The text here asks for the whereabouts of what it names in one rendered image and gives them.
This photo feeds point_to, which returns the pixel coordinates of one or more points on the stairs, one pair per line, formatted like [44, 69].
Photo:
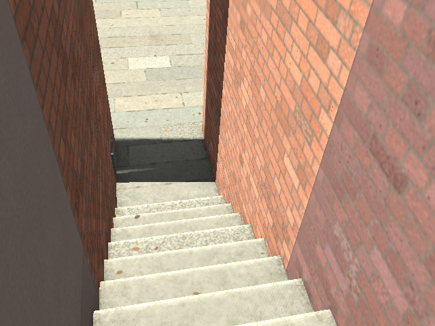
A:
[193, 263]

